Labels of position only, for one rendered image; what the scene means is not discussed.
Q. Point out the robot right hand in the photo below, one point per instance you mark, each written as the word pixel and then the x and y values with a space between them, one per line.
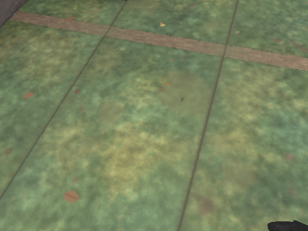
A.
pixel 287 226

